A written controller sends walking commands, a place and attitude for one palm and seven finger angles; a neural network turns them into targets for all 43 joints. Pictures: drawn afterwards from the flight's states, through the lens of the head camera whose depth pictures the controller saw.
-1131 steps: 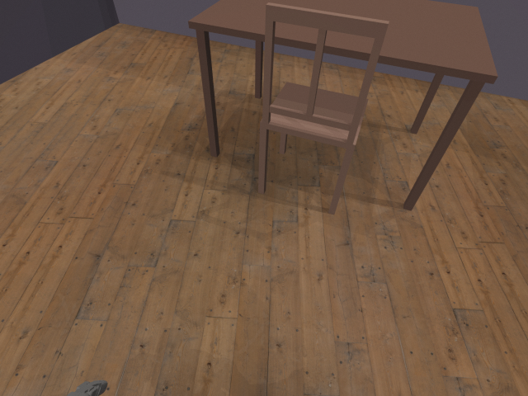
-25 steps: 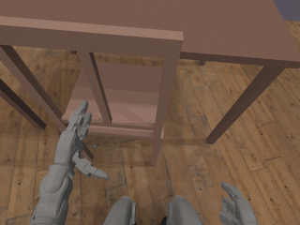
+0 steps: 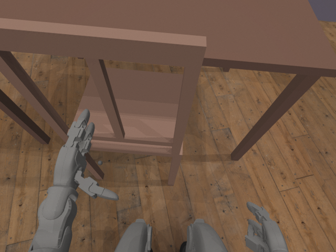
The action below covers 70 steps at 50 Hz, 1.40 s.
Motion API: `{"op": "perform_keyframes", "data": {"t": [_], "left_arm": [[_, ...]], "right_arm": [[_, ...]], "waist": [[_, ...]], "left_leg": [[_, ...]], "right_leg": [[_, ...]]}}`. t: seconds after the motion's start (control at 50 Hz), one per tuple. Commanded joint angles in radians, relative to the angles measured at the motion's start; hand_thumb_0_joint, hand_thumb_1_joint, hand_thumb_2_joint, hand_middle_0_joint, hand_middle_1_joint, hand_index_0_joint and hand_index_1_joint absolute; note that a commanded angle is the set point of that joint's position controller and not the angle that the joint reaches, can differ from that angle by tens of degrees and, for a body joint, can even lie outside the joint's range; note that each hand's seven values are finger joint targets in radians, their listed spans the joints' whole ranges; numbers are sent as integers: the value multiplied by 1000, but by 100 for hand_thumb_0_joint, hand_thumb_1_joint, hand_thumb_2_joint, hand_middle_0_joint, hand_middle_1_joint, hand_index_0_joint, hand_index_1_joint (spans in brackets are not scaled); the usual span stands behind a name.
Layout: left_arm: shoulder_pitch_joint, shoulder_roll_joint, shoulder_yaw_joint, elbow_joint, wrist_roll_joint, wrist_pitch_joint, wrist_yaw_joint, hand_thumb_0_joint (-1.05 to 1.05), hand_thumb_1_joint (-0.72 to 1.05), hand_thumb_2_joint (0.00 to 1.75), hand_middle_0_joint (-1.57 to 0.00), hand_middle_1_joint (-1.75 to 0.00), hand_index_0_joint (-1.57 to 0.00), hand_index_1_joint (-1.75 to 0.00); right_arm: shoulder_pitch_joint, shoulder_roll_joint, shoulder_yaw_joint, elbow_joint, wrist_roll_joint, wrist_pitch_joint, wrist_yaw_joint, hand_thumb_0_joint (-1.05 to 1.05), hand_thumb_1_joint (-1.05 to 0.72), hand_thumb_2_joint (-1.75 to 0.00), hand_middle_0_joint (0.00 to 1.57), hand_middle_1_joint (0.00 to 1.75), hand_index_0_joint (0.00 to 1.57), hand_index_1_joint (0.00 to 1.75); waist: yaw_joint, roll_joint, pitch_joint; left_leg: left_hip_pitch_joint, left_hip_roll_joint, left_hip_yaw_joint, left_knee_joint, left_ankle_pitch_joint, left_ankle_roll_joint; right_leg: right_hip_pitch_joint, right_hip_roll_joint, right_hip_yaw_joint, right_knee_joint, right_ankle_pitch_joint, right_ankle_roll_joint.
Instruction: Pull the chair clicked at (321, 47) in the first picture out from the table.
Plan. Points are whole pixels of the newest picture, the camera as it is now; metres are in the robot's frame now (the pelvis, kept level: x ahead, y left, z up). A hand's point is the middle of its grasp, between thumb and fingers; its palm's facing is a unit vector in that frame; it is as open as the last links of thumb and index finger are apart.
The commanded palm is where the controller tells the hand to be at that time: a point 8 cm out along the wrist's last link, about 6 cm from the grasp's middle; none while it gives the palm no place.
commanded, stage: aim the fingers beside a spindle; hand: left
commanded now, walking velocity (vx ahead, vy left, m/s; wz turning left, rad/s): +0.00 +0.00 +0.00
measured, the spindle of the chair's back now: (110, 106) +0.45 +0.17 +0.03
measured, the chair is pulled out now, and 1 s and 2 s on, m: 0.00 0.00 0.00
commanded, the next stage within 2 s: none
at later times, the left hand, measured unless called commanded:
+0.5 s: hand (99, 163) +0.31 +0.17 +0.02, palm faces -0.04 -1.00 -0.04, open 16.9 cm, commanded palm +0.28 +0.20 +0.02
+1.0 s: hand (113, 171) +0.29 +0.13 +0.02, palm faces -0.12 -0.99 +0.00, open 16.9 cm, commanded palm +0.29 +0.21 +0.03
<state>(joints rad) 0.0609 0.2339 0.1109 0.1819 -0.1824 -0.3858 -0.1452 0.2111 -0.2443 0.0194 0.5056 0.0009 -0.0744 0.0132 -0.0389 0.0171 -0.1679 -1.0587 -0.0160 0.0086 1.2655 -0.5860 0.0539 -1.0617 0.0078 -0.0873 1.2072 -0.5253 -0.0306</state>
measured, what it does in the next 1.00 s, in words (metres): stands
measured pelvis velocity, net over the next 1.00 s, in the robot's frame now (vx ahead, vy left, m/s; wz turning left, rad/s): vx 0.00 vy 0.00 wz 0.00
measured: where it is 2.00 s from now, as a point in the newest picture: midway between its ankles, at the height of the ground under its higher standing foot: outside the picture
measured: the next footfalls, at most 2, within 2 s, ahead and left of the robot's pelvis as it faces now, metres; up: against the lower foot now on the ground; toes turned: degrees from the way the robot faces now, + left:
none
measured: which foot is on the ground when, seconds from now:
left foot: down 0.00-1.00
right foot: down 0.00-1.00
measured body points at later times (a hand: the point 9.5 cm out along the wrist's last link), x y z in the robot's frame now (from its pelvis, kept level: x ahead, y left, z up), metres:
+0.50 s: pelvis +0.00 +0.00 +0.00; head +0.10 +0.01 +0.44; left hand +0.30 +0.22 +0.02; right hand +0.17 -0.24 -0.10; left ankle +0.01 +0.08 -0.63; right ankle +0.03 -0.11 -0.63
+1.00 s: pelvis +0.00 +0.00 +0.00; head +0.11 +0.01 +0.44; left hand +0.29 +0.19 +0.02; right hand +0.17 -0.25 -0.09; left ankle +0.01 +0.08 -0.63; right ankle +0.03 -0.11 -0.63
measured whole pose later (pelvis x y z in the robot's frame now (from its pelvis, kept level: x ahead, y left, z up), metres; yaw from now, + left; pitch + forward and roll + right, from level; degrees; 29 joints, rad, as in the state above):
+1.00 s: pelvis +0.00 +0.00 +0.00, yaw +0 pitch +22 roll -3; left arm 0.12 0.21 0.04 0.15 -0.19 -0.38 -0.18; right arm 0.21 -0.25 0.01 0.51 0.01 -0.10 0.00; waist -0.05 0.02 -0.16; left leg -1.05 -0.01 0.00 1.25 -0.58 0.05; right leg -1.05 0.01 -0.09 1.19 -0.52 -0.04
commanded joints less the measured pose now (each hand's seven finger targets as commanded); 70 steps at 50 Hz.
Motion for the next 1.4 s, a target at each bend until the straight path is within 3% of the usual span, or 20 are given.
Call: {"op": "perform_keyframes", "data": {"t": [0.0, 0.1, 0.26, 0.4, 0.46, 0.56, 0.6, 0.68, 0.76, 0.84, 0.92, 0.96, 1.02, 1.06, 1.12, 1.16, 1.24, 1.26, 1.32, 1.38], "left_arm": [[-92, 75, 20, -159, -17, -70, -29, 0, -50, 30, -6, -8, -6, -8], [-99, -18, -106, -136, -31, -34, -100, 0, -50, 30, -6, -8, -6, -8], [-186, 236, 152, -316, 13, -120, 55, 0, -50, 30, -6, -8, -6, -8], [-77, 23, -35, -13, -8, -7, -54, 0, -50, 30, -6, -8, -6, -8], [-116, -10, -91, -51, -31, 10, -112, 0, -50, 30, -6, -8, -6, -8], [-247, 202, 86, -337, -25, -102, -17, 0, -50, 30, -6, -8, -6, -8], [-195, 212, 123, -354, -7, -140, 37, 0, -50, 30, -6, -8, -6, -8], [-148, 148, 100, -144, 18, -116, 53, 0, -50, 30, -6, -8, -6, -8], [-89, 11, -39, 63, -8, -10, -68, 0, -50, 30, -6, -8, -6, -8], [-146, 58, -34, -125, -47, -8, -128, 0, -50, 30, -6, -8, -6, -8], [-165, 196, 96, -403, -45, -117, -15, 0, -50, 30, -6, -8, -6, -8], [-141, 254, 171, -361, -19, -144, 47, 0, -50, 30, -6, -8, -6, -8], [-169, 127, 84, -134, 11, -119, 56, 0, -50, 30, -6, -8, -6, -8], [-94, 87, 58, 46, 14, -68, 9, 0, -50, 30, -6, -8, -6, -8], [-114, 23, -32, 69, -15, -7, -99, 0, -50, 30, -6, -8, -6, -8], [-161, -18, -105, -57, -39, -2, -143, 0, -50, 30, -6, -8, -6, -8], [-183, 149, 24, -424, -53, -92, -58, 0, -50, 30, -6, -8, -6, -8], [-151, 219, 93, -440, -43, -111, -12, 0, -50, 30, -6, -8, -6, -8], [-169, 174, 114, -282, -1, -128, 78, 0, -50, 30, -6, -8, -6, -8], [-157, 116, 89, 19, 34, -83, 75, 0, -50, 30, -6, -8, -6, -8]], "right_arm": [[-1, -147, -52, -115, 10, -44, -10, 0, -90, -90, 20, 30, 20, 30], [3, -160, -62, -123, 24, -59, -24, 0, -90, -90, 20, 30, 20, 30], [2, -146, -56, -106, -6, -59, -25, 0, -90, -90, 20, 30, 20, 30], [-10, -158, -48, -115, 22, -34, -10, 0, -90, -90, 20, 30, 20, 30], [-12, -162, -53, -134, 35, -44, -22, 0, -90, -90, 20, 30, 20, 30], [7, -155, -57, -117, 5, -69, -37, 0, -90, -90, 20, 30, 20, 30], [9, -136, -53, -107, -3, -72, -29, 0, -90, -90, 20, 30, 20, 30], [-12, -137, -47, -82, -3, -53, -13, 0, -90, -90, 20, 30, 20, 30], [-6, -162, -49, -100, 23, -42, -10, 0, -90, -90, 20, 30, 20, 30], [-2, -166, -62, -135, 32, -54, -27, 0, -90, -90, 20, 30, 20, 30], [20, -143, -59, -120, 6, -80, -27, 0, -90, -90, 20, 30, 20, 30], [22, -140, -57, -96, -4, -75, -26, 0, -90, -90, 20, 30, 20, 30], [-15, -137, -46, -73, -3, -57, -14, 0, -90, -90, 20, 30, 20, 30], [-16, -152, -48, -73, 5, -45, -9, 0, -90, -90, 20, 30, 20, 30], [-13, -172, -52, -107, 31, -42, -13, 0, -90, -90, 20, 30, 20, 30], [-13, -166, -56, -135, 36, -55, -19, 0, -90, -90, 20, 30, 20, 30], [26, -152, -64, -128, 13, -86, -29, 0, -90, -90, 20, 30, 20, 30], [35, -157, -63, -116, 5, -87, -31, 0, -90, -90, 20, 30, 20, 30], [2, -130, -49, -84, -3, -70, -22, 0, -90, -90, 20, 30, 20, 30], [-25, -142, -43, -64, -1, -38, -13, 0, -90, -90, 20, 30, 20, 30]], "waist": [[-17, 15, -315], [-49, -5, -279], [34, 108, -428], [-31, -41, -266], [-41, -32, -258], [3, 64, -415], [24, 104, -435], [-2, 51, -311], [-40, -54, -235], [-21, 0, -370], [24, 116, -495], [21, 71, -443], [-29, 18, -248], [-31, -36, -185], [-35, -38, -236], [-38, 36, -329], [17, 145, -542], [22, 115, -526], [-8, 34, -346], [-32, -53, -175]], "left_leg": [[204, 22, -78, -175, 367, -35], [211, 28, -99, -178, 297, -29], [296, 20, -99, -171, 455, -62], [135, 18, -78, -183, 255, -28], [146, 17, -81, -185, 235, -22], [250, 20, -83, -163, 383, -32], [291, 16, -83, -174, 454, -45], [194, 16, -77, -169, 358, -39], [104, 12, -66, -175, 227, -22], [182, 15, -70, -172, 300, -19], [353, 22, -85, -183, 507, -45], [295, 22, -80, -170, 503, -44], [154, 17, -74, -161, 311, -34], [80, 11, -63, -162, 218, -27], [98, 11, -65, -176, 206, -23], [195, 16, -77, -178, 281, -22], [428, 28, -106, -188, 552, -49], [418, 34, -110, -187, 578, -59], [260, 25, -95, -179, 447, -48], [76, 12, -72, -158, 215, -31]], "right_leg": [[229, -7, 53, -144, 277, -7], [166, -12, 41, -162, 197, -3], [207, -8, 49, -104, 274, -19], [214, -6, 55, -169, 192, -4], [208, -12, 58, -185, 170, -6], [247, -10, 66, -136, 270, -11], [254, -10, 65, -124, 308, -17], [212, -7, 58, -130, 250, -11], [216, -8, 71, -187, 171, -5], [273, -17, 76, -176, 242, -4], [286, -13, 66, -141, 354, -14], [274, -6, 64, -127, 365, -13], [184, -5, 55, -138, 221, -5], [175, -4, 65, -168, 148, -7], [205, -10, 69, -182, 151, -7], [218, -15, 64, -173, 204, -8], [260, -15, 56, -146, 344, -13], [246, -9, 48, -134, 354, -13], [207, -5, 44, -123, 297, -9], [150, -2, 55, -147, 133, -4]]}}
